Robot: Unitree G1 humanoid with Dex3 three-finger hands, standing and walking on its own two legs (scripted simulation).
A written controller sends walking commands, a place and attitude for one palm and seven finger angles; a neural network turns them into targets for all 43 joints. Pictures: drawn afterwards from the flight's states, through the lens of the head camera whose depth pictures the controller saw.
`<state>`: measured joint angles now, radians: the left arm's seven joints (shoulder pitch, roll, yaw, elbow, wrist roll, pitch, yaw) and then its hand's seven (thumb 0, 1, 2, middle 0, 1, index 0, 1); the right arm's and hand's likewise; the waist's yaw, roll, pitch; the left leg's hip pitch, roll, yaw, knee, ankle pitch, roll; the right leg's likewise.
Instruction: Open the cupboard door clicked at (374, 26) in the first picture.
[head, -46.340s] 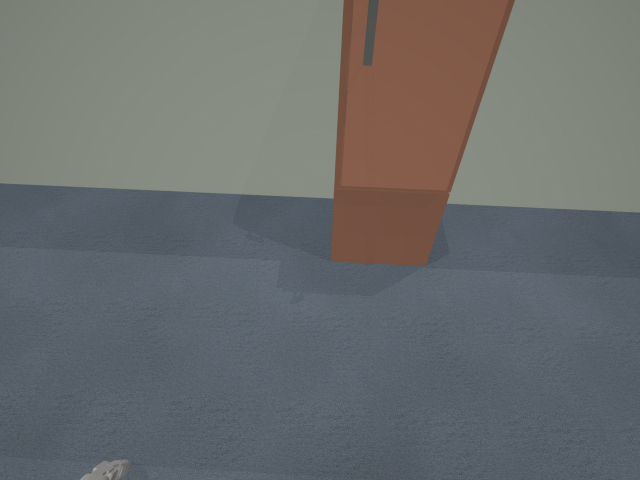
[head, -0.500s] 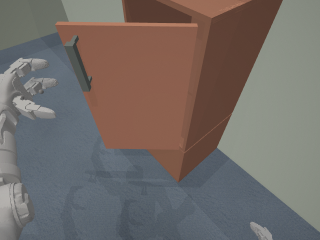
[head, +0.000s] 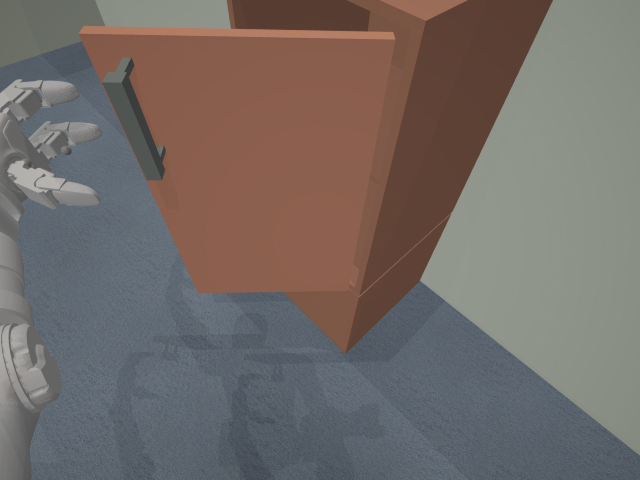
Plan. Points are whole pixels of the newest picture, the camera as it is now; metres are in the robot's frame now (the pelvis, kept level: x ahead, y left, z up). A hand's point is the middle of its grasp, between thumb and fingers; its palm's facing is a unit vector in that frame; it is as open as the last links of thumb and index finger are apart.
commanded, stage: move the hooked fingers beside the handle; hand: left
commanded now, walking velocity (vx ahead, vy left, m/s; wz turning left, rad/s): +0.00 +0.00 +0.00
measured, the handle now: (141, 122) +0.52 +0.23 +0.16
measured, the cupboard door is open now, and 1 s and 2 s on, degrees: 48 48 48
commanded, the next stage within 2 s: slide the fingers in behind the handle in 1.12 s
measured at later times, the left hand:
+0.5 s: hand (74, 154) +0.45 +0.29 +0.16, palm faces +0.07 -1.00 -0.02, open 14.0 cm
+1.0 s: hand (75, 147) +0.46 +0.29 +0.16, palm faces +0.03 -1.00 -0.01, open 14.0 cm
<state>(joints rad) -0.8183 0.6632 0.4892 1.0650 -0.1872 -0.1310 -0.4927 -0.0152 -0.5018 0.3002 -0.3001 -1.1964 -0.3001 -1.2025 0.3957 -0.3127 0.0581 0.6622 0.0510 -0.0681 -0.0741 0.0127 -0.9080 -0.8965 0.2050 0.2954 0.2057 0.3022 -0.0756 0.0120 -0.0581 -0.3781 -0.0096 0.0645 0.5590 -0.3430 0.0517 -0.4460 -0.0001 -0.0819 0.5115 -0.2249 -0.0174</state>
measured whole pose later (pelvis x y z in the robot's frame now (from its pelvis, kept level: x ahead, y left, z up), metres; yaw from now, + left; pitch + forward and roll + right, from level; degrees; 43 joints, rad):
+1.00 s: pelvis +0.00 +0.00 -0.01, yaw +0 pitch +12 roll -2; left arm -0.91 0.76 0.48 1.19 -0.14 -0.14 -0.52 -0.01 -0.50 0.30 -0.30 -1.20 -0.30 -1.20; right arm 0.41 -0.32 0.06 0.61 0.05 0.02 -0.06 0.01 -0.91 -0.90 0.20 0.30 0.21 0.30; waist -0.11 0.01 -0.07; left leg -0.47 0.00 0.06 0.62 -0.37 0.05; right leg -0.53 0.01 -0.08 0.56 -0.24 -0.02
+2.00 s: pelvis +0.00 +0.00 +0.00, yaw +0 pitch +11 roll -2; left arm -0.87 0.60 0.41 1.08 -0.16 -0.14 -0.39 -0.01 -0.50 0.30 -0.30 -1.20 -0.30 -1.20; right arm 0.39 -0.30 0.06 0.63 0.05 -0.01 -0.06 0.01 -0.91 -0.90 0.20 0.30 0.21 0.30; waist -0.10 0.02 -0.06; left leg -0.44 0.00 0.06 0.62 -0.37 0.05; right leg -0.50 0.01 -0.08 0.55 -0.24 -0.02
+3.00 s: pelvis -0.01 -0.01 +0.00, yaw +0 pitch +10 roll -1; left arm -0.90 0.51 0.37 1.08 -0.15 -0.16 -0.29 -0.01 -0.48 0.31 -0.30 -1.20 -0.31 -1.22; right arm 0.40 -0.29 0.05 0.66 0.04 -0.04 -0.05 0.01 -0.91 -0.90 0.20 0.30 0.21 0.30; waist -0.09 0.02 -0.06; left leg -0.43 0.00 0.06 0.60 -0.35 0.04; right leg -0.50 0.01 -0.08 0.55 -0.23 -0.03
